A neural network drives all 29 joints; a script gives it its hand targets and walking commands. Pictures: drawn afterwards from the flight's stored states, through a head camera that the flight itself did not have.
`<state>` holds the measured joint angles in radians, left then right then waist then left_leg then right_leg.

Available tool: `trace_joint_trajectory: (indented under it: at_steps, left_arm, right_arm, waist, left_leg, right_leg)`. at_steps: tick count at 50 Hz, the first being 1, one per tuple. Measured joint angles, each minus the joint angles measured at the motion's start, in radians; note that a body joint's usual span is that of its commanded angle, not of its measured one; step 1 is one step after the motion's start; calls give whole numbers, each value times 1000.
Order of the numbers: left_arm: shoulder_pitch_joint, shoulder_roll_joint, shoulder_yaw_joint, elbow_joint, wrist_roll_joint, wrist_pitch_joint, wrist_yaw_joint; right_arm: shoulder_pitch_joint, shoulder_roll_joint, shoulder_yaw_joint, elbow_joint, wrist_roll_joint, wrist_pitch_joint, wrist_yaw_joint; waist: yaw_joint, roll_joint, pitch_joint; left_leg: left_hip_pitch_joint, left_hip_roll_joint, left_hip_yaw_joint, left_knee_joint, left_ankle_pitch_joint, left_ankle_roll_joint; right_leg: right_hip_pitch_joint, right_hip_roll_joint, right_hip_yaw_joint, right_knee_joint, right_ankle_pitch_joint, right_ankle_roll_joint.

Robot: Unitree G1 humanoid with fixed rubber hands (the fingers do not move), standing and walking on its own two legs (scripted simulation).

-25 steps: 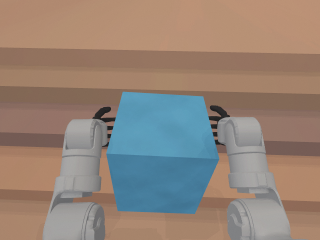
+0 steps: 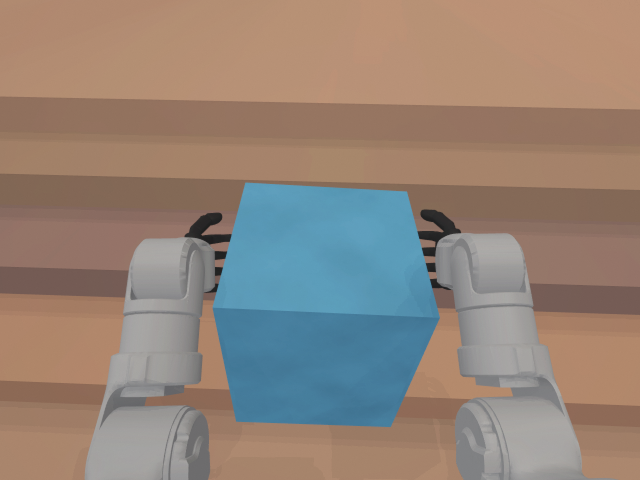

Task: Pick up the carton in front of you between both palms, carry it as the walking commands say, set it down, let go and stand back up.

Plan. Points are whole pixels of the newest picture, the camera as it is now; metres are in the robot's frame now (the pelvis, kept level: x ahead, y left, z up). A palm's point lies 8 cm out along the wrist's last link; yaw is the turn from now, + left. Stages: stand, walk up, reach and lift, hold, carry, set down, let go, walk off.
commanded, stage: carry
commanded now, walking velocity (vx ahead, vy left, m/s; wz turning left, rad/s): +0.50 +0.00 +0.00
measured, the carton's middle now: (320, 308) +0.35 +0.00 +0.05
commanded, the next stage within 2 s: none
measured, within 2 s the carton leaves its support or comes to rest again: neither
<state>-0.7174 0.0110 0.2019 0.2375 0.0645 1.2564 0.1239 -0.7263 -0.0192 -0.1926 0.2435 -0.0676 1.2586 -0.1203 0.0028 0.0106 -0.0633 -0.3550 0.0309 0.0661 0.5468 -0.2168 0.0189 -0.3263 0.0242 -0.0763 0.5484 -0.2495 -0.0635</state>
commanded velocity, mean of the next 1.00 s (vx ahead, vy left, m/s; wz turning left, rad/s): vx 0.50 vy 0.00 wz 0.00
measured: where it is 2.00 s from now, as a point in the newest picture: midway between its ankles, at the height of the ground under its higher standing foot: (336, 173)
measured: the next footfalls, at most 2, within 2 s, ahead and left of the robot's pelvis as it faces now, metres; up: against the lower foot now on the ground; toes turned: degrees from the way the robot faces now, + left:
right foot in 0.58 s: +0.37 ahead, -0.12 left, +0.13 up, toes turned -5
left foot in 1.00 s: +0.65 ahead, +0.08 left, +0.26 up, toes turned +6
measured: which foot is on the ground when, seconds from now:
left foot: down 0.00-0.60, up 0.62-0.98, down 1.00-1.00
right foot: down 0.00-0.22, up 0.24-0.56, down 0.58-1.00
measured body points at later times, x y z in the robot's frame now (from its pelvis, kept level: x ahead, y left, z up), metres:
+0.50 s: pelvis +0.15 +0.00 +0.01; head +0.15 +0.03 +0.46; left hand +0.54 +0.15 +0.18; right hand +0.52 -0.15 +0.18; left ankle +0.04 +0.12 -0.73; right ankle +0.22 -0.12 -0.49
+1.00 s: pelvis +0.46 -0.03 +0.15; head +0.51 -0.05 +0.59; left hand +0.85 +0.16 +0.35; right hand +0.89 -0.15 +0.34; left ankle +0.64 +0.07 -0.42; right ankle +0.33 -0.11 -0.60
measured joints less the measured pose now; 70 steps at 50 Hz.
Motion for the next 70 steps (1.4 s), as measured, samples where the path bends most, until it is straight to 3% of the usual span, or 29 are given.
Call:
trace_joint_trajectory:
  at_steps: [5,9,12,14,20,23,25,27,29,30,31,32,34,36,38,42,45,47,49,50,52,53,54,56,57,60,66,68,70]
  left_arm:
    - [-26,7,-16,-47,-18,36,12]
    - [-80,14,-18,-53,-27,73,28]
    - [-115,37,-1,-26,-36,97,29]
    - [-125,53,19,1,-48,103,28]
    - [-205,74,63,56,-35,123,26]
    - [-225,61,72,46,-18,125,26]
    - [-225,45,72,30,-3,127,27]
    - [-223,33,69,12,5,129,27]
    - [-224,25,58,5,5,119,27]
    - [-220,18,48,1,2,108,30]
    - [-220,10,36,-2,1,98,34]
    - [-220,5,24,-13,-3,88,40]
    - [-200,-7,4,-45,-19,65,59]
    - [-164,-13,-1,-95,-38,58,68]
    - [-144,-17,7,-145,-53,65,76]
    - [-170,-20,39,-219,-57,74,77]
    - [-214,-20,63,-228,-49,77,77]
    - [-240,-9,79,-210,-49,86,75]
    - [-266,5,98,-170,-45,99,67]
    - [-274,12,108,-145,-38,107,58]
    - [-272,27,126,-97,-20,121,38]
    - [-269,36,142,-76,-13,130,26]
    - [-278,50,150,-52,-7,134,13]
    - [-287,67,164,-11,14,121,-7]
    - [-280,63,175,-6,24,120,-12]
    - [-264,30,190,-37,56,142,-14]
    - [-331,42,209,-75,75,165,-14]
    - [-351,44,206,-55,83,162,-14]
    - [-364,44,192,-19,91,159,-14]
  right_arm:
    - [-21,-23,-5,-51,29,37,-7]
    - [-74,-43,-25,-51,50,69,-13]
    - [-122,-30,-39,-4,36,78,-13]
    - [-143,-15,-37,35,18,78,-14]
    - [-144,-6,-12,13,28,101,-31]
    - [-142,-10,-26,-16,36,106,-34]
    - [-137,-12,-45,-32,41,108,-35]
    - [-140,-12,-67,-46,42,112,-35]
    - [-146,-15,-91,-60,38,115,-32]
    - [-142,-17,-101,-70,34,113,-31]
    - [-139,-21,-115,-84,28,112,-25]
    - [-143,-27,-129,-96,22,107,-16]
    - [-146,-32,-147,-122,7,99,0]
    - [-140,-17,-160,-157,-8,104,5]
    - [-134,4,-162,-204,-27,113,1]
    - [-165,15,-162,-281,-42,129,3]
    - [-213,0,-157,-278,-47,131,10]
    - [-248,-6,-150,-243,-53,132,11]
    - [-278,-14,-137,-191,-59,139,9]
    - [-289,-17,-127,-157,-59,142,6]
    - [-290,-9,-100,-94,-53,142,-12]
    - [-294,-4,-84,-59,-50,145,-22]
    - [-301,-3,-70,-35,-44,145,-32]
    - [-297,9,-37,-7,-19,133,-41]
    - [-278,11,-24,-8,-8,133,-48]
    - [-240,-4,-10,-41,37,154,-64]
    - [-318,-21,-37,-31,77,147,-83]
    - [-337,-24,-54,-9,72,142,-78]
    - [-347,-25,-78,18,55,147,-68]
  waist:
    - [11,-9,-21]
    - [16,-15,-51]
    - [8,-41,-69]
    - [-10,-26,-83]
    - [-75,-21,-54]
    - [-93,-29,-23]
    - [-88,-31,-9]
    - [-75,-19,-2]
    - [-37,-4,1]
    - [-1,6,6]
    - [42,9,25]
    - [75,15,55]
    - [119,25,100]
    - [142,38,131]
    - [146,34,156]
    - [145,4,178]
    - [150,5,149]
    - [144,7,123]
    - [121,1,90]
    - [103,1,70]
    - [42,-21,36]
    - [7,-19,28]
    - [-31,-25,37]
    - [-99,-40,60]
    - [-128,-44,68]
    - [-179,-25,98]
    - [-207,-12,99]
    - [-189,-8,81]
    - [-151,5,51]
  left_leg:
    - [-41,-2,-2,106,-169,63]
    - [-34,-10,-4,103,-155,96]
    - [5,-33,13,64,-102,44]
    - [25,-39,10,45,-118,31]
    - [115,-30,-28,-64,-111,28]
    - [187,-7,-50,-107,-132,9]
    - [257,17,-57,-176,-132,-4]
    - [331,48,-58,-283,-104,-14]
    - [363,79,-52,-308,-82,-17]
    - [339,98,-48,-238,-70,-16]
    - [282,113,-53,-90,-43,-17]
    - [185,102,-105,154,-34,-24]
    - [-33,6,-218,693,-41,-11]
    - [-205,-57,-225,1047,-45,22]
    - [-348,-72,-181,1198,-51,46]
    - [-571,-43,-59,1223,-153,74]
    - [-740,-10,-11,1317,-263,96]
    - [-813,16,17,1240,-280,97]
    - [-797,21,66,966,-205,101]
    - [-755,13,90,822,-147,110]
    - [-578,-29,120,667,-216,120]
    - [-449,-46,120,524,-92,131]
    - [-385,-65,121,465,-91,117]
    - [-305,-84,120,413,-153,114]
    - [-256,-90,114,369,-163,106]
    - [-94,-79,81,196,-138,64]
    - [150,-18,35,-56,-127,23]
    - [242,13,24,-156,-123,5]
    - [318,53,22,-254,-85,-2]
  right_leg:
    - [-14,2,1,28,-38,-23]
    - [-17,-2,5,51,-73,-16]
    - [-20,-30,20,115,-115,-14]
    - [-79,-34,14,292,-167,-14]
    - [-491,-10,24,1200,-309,-40]
    - [-690,-33,34,1373,-314,-40]
    - [-770,-66,15,1263,-298,-30]
    - [-767,-92,-36,991,-259,-34]
    - [-686,-76,-85,776,-238,-58]
    - [-600,-46,-105,698,-282,-70]
    - [-520,-25,-117,597,-158,-69]
    - [-481,-12,-124,566,-108,-67]
    - [-409,4,-122,512,-148,-82]
    - [-320,17,-116,423,-157,-59]
    - [-219,19,-109,310,-141,-37]
    - [-39,-2,-83,107,-114,-33]
    - [77,-16,-56,-1,-121,-16]
    - [168,-30,-37,-89,-123,2]
    - [259,-55,-30,-202,-96,10]
    - [291,-64,-30,-235,-68,4]
    - [281,-105,-32,-165,11,-9]
    - [221,-122,-22,-23,114,-10]
    - [125,-120,31,226,140,6]
    - [-96,-34,164,805,50,24]
    - [-184,6,188,1012,21,14]
    - [-401,38,156,1250,-37,-21]
    - [-773,-50,57,1325,-259,-61]
    - [-829,-86,26,1175,-264,-61]
    - [-784,-97,-30,872,-187,-75]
